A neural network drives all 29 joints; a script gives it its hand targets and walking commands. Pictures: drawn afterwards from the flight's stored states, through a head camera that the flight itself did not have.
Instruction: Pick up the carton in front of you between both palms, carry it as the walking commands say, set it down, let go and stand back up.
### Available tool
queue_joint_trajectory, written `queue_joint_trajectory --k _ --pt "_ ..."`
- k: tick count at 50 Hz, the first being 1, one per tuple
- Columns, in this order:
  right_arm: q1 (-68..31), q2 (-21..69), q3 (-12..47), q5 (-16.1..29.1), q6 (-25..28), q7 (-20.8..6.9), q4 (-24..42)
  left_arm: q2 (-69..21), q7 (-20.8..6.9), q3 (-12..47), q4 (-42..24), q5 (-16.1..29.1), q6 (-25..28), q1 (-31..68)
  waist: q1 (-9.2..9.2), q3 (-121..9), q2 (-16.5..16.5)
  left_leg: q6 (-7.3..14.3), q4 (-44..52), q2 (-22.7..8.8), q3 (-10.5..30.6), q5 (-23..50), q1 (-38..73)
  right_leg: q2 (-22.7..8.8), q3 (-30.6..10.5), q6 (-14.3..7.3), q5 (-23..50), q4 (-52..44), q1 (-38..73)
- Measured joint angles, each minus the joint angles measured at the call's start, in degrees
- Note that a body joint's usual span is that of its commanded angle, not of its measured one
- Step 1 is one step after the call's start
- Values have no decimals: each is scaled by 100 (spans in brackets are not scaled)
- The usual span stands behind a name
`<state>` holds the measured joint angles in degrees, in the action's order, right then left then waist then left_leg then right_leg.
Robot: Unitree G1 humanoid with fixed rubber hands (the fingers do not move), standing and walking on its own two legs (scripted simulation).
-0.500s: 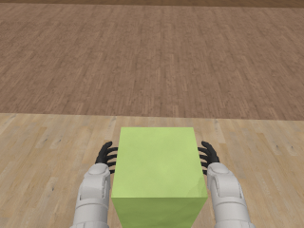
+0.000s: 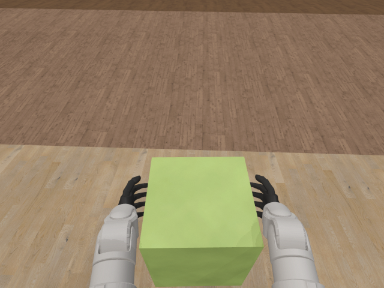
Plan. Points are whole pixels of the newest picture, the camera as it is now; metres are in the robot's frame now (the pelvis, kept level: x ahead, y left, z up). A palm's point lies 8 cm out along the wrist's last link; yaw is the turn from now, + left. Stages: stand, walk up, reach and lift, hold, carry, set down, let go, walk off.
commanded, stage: hold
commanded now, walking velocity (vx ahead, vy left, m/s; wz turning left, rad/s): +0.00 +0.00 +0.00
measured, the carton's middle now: (198, 223) +0.30 +0.00 -0.03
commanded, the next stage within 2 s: carry in 0.50 s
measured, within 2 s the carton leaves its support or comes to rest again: neither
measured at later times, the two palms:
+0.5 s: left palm (126, 209) +0.29 +0.15 +0.05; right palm (271, 209) +0.29 -0.14 +0.06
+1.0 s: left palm (142, 158) +0.40 +0.13 +0.10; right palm (272, 161) +0.39 -0.17 +0.09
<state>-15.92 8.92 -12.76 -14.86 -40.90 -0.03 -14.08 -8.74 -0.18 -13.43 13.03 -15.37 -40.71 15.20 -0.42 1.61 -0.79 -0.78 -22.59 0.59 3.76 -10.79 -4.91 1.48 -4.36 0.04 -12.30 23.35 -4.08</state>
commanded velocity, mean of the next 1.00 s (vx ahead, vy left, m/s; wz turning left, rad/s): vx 0.27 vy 0.00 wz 0.00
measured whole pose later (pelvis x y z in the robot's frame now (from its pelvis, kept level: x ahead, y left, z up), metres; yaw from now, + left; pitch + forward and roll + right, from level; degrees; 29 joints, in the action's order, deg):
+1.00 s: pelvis +0.13 -0.01 -0.01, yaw -2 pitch +5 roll +3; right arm -7.6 7.5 -4.3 -4.0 -64.0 6.8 19.1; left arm -7.4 6.0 -6.5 -21.4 -4.6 -64.2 6.2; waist 0.4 -10.6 -2.5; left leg 1.6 -28.3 0.1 -9.7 -14.5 -17.3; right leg -3.6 2.1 0.0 -26.7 40.5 -15.6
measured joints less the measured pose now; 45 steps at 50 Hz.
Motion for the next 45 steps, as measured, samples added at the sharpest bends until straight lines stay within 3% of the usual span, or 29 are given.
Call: queue_joint_trajectory --k 5,11,27,30,34,38,42,45 --pt "100 -24 105 49 -205 15 223 22 17 125 -221 44 -211 -94 44 -69 10 -7 101 -5 27 57 125 -2 23 -4 68 -137 149" --pt "-70 18 -108 -84 -305 -51 -30 -24 -47 -12 83 -127 -294 101 84 -9 41 8 15 10 23 38 164 -10 20 3 41 -42 185" --pt "-135 34 -116 -81 -221 -66 58 -38 -36 -55 -50 -90 -237 151 35 18 -4 22 -27 25 -6 6 56 -22 -13 24 20 -9 73" --pt "-49 10 -30 -11 -335 -28 167 -13 3 24 -163 -1 -353 62 -7 -316 4 27 -258 30 -65 -189 -281 -23 -40 28 -273 325 -325" --pt "22 -5 167 218 -648 97 656 35 99 128 -728 262 -654 -94 -99 -651 95 52 -452 -37 -227 -379 -588 -163 267 2 -1099 919 -875" --pt "159 -43 296 397 -1054 226 1362 9 207 228 -1243 491 -994 -96 -54 -958 196 26 -910 -164 -200 -917 -901 -137 521 -65 -397 680 -927" --pt "537 -103 368 697 -1526 334 2198 54 346 561 -1877 704 -1497 -263 18 -1222 -115 47 -1677 -168 -680 -1396 -1457 -291 652 -146 -587 365 -790" --pt "610 -121 515 896 -1864 444 2706 94 463 690 -2589 807 -1869 -500 30 -1231 -279 95 -955 -93 -1057 -1062 -1487 -404 556 -87 -617 146 -668"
